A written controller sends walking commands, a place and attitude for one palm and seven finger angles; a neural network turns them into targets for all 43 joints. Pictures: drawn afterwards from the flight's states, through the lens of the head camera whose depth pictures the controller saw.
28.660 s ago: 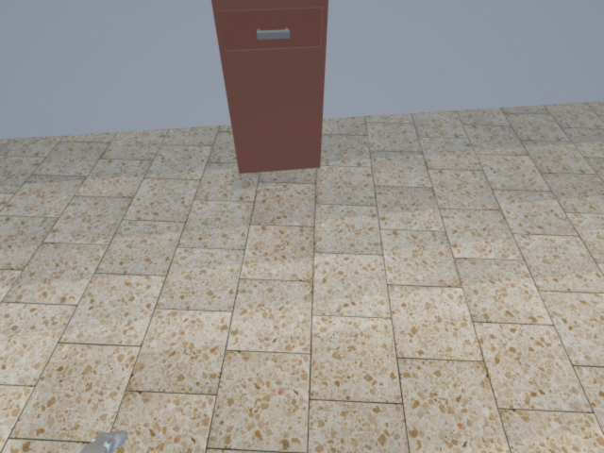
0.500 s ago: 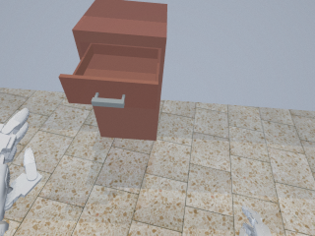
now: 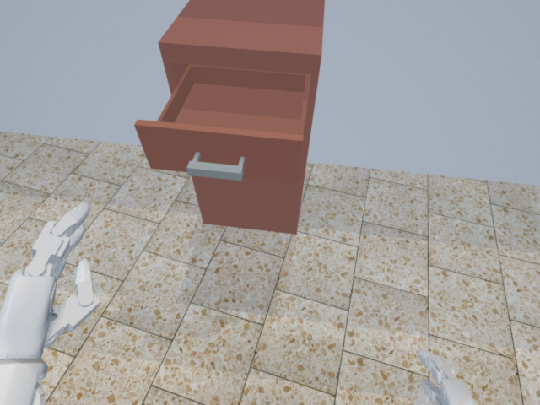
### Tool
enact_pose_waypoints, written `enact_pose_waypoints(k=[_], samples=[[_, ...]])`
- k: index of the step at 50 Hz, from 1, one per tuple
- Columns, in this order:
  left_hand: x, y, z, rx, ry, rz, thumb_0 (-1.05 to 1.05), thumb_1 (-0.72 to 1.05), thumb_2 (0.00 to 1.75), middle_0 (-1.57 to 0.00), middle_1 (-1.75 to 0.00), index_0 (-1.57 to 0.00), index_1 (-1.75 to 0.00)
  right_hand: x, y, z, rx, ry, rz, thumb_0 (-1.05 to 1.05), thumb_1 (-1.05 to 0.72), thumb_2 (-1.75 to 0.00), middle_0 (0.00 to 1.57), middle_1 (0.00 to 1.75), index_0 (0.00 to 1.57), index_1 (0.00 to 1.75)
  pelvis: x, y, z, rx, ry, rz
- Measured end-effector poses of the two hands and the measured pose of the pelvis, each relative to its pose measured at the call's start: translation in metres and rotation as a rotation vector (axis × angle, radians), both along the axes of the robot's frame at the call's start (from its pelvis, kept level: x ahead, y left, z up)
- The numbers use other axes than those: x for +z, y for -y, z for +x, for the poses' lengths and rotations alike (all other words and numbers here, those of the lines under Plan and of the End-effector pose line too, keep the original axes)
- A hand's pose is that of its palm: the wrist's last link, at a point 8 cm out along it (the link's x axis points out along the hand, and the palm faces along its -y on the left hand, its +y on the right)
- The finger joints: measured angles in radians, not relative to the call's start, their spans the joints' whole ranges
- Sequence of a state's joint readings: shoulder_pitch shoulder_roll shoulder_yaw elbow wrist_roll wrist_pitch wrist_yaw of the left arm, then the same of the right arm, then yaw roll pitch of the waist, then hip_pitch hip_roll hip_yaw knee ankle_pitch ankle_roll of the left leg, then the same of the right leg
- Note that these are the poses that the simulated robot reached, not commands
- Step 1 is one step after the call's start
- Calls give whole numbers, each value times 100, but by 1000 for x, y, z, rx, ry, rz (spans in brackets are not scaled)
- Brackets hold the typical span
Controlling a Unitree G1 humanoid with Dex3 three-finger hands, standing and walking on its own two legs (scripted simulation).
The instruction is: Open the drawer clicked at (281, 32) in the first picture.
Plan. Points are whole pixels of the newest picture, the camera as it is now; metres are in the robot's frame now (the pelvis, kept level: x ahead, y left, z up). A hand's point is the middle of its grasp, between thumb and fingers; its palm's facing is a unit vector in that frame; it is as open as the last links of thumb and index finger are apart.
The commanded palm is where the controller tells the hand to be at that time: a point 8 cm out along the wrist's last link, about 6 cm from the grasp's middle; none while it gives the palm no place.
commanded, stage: let the arm hang, fingers relaxed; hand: left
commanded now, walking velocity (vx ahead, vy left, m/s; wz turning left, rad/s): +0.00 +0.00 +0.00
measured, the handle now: (217, 164) +0.62 +0.16 -0.07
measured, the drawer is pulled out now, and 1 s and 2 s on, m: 0.27 0.27 0.27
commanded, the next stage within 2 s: look to check the result in 1.04 s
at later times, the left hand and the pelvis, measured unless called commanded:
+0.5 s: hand out of the picture -0.02 +0.18 -0.17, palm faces +0.00 -0.97 -0.24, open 7.3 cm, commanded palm none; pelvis -0.01 -0.02 +0.00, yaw +0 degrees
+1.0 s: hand out of the picture +0.02 +0.16 -0.17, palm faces -0.01 -0.98 -0.21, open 7.3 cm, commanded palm none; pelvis -0.01 -0.01 +0.01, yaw -1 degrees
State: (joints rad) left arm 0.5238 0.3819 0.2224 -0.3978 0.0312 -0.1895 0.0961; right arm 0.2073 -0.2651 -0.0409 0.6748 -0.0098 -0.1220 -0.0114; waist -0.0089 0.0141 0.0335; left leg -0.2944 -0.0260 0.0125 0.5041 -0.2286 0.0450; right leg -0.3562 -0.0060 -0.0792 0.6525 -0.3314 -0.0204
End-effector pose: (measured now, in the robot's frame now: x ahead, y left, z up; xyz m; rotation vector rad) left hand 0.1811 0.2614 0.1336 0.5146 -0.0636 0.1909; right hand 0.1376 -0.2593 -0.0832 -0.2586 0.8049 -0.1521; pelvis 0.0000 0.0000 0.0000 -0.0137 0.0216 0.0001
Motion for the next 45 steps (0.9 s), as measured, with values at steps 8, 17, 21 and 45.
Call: enact_pose_waypoints(k=[8, 17, 21, 45], samples=[[-206, 9, -30, 176, -824, -245, 1, 91, 90, -20, -30, -19, -30, -31, -12, -20, 25, -146, 63, 1, -91, -90, 20, 30, 20, 30, -8, 8, -7, 2, 11, 49], [-273, 48, -161, 274, -1311, -380, 1, 96, 90, -21, -30, -20, -30, -50, -9, -99, -67, -434, 86, 1, -91, -90, 20, 30, 20, 30, -1, 17, -12, 2, 37, 12], [-271, 38, -192, 346, -1384, -378, 1, 95, 90, -21, -30, -20, -30, -53, -10, -129, -86, -540, 84, 1, -91, -90, 20, 30, 20, 30, 2, 17, -13, 1, 40, 5], [-269, 51, -168, 320, -1347, -383, 1, 91, 90, -20, -30, -20, -30, -62, -34, -159, -159, -583, 161, 1, -91, -90, 20, 30, 20, 30, 5, 13, -10, -19, 54, 13]])
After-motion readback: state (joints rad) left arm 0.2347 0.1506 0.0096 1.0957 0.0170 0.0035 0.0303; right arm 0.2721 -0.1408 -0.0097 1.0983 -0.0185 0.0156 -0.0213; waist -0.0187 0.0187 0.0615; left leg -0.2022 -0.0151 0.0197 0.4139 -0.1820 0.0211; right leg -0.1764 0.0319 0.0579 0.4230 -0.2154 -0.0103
